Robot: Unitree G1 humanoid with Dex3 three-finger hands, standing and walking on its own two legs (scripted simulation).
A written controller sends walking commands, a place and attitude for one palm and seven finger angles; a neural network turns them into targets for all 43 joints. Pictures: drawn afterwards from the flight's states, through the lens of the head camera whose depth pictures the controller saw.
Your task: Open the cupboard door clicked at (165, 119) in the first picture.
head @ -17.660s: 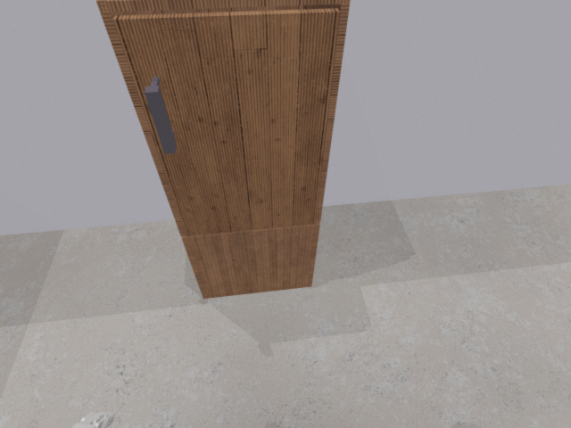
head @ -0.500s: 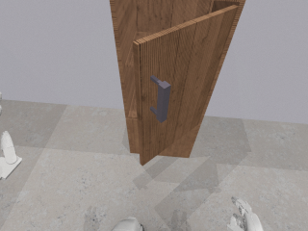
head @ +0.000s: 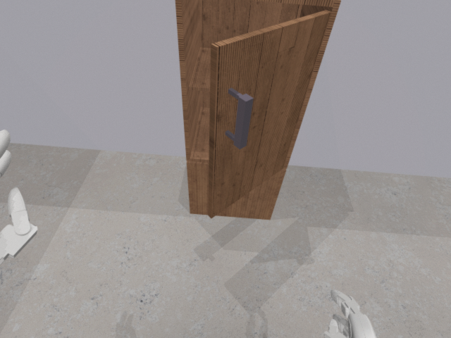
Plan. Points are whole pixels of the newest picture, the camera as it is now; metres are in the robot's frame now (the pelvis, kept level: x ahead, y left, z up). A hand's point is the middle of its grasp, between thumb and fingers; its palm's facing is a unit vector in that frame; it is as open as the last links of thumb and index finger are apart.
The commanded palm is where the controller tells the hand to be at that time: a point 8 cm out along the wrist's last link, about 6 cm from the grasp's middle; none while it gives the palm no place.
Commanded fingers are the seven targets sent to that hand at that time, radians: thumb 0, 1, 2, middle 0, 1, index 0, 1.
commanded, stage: stop stepping back and stand still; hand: left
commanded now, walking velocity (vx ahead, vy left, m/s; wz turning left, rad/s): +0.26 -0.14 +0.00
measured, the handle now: (236, 118) +0.57 +0.04 +0.09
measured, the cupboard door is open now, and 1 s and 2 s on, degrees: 44 44 44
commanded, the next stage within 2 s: let the arm hang, fingers relaxed in 1.56 s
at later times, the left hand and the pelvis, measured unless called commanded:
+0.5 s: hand (10, 280) +0.13 +0.25 +0.18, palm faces +0.45 -0.78 -0.43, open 7.4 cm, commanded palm +0.08 +0.29 +0.18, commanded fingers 0.00 0.90 0.90 -0.20 -0.30 -0.20 -0.30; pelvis -0.07 -0.01 +0.01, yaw -2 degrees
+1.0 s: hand out of the picture +0.15 +0.29 +0.16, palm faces +0.37 -0.80 -0.46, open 7.4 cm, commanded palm +0.09 +0.33 +0.18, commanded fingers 0.00 0.90 0.90 -0.20 -0.30 -0.20 -0.30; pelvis -0.06 +0.03 +0.01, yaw -3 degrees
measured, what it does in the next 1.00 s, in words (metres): steps on the spot: left foot, then right foot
